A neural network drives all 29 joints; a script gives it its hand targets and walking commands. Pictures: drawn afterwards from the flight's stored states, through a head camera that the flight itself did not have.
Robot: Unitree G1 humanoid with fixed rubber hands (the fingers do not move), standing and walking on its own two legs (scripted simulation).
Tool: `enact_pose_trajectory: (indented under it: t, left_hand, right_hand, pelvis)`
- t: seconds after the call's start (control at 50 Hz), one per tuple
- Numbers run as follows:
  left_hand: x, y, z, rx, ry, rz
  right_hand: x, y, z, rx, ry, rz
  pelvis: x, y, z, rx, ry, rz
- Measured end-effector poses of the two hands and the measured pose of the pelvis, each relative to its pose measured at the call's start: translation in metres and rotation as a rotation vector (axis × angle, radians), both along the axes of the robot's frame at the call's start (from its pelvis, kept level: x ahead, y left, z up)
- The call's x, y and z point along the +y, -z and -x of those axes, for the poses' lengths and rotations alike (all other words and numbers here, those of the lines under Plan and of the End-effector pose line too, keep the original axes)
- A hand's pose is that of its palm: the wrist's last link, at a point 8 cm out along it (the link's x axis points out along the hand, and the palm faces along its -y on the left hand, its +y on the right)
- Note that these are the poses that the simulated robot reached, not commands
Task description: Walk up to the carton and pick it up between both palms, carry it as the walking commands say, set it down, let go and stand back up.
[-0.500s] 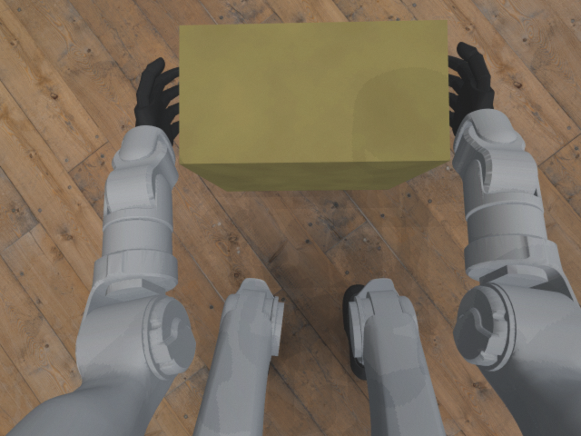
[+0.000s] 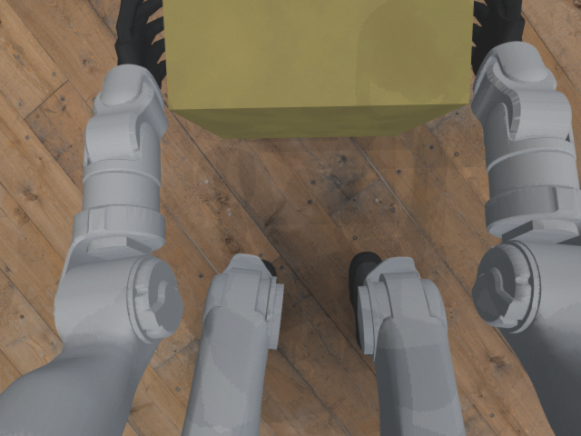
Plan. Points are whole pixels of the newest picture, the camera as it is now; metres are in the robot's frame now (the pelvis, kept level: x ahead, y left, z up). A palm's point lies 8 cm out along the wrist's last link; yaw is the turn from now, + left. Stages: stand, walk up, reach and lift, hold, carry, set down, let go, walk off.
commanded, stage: set down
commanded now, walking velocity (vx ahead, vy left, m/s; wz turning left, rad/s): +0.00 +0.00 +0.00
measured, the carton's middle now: (311, 66) +0.55 +0.00 -0.21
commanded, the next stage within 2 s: none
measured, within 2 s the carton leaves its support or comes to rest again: neither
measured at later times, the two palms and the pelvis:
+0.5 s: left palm (165, 73) +0.54 +0.19 -0.20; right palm (468, 52) +0.55 -0.19 -0.19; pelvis +0.01 +0.00 -0.04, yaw +0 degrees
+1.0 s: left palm (170, 79) +0.54 +0.19 -0.21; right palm (462, 62) +0.55 -0.19 -0.21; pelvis +0.00 +0.00 -0.05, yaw +1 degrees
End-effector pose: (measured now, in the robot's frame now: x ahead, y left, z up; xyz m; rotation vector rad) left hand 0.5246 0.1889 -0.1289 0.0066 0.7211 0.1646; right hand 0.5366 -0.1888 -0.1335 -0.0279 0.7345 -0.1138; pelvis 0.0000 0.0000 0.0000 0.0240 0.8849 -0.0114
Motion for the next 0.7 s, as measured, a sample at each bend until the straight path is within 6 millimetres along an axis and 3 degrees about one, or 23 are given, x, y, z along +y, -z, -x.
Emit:
enact_pose_trajectory:
  t: [0.2, 0.38, 0.7]
  left_hand:
    - [-0.001, 0.035, -0.009, 0.012, 0.004, -0.003]
    - [0.002, 0.061, -0.012, 0.034, 0.003, 0.001]
    - [-0.003, 0.073, -0.013, 0.036, 0.019, 0.002]
  right_hand:
    - [-0.001, 0.035, -0.008, 0.012, -0.008, 0.01]
    - [0.002, 0.055, -0.015, 0.033, -0.018, 0.025]
    - [-0.004, 0.067, -0.011, 0.035, -0.007, 0.029]
  pelvis:
    - [0.0, 0.02, -0.002, -0.029, -0.006, 0.0]
    - [-0.001, 0.034, -0.007, -0.071, -0.012, 0.008]
    - [0.002, 0.048, -0.009, -0.124, -0.018, 0.014]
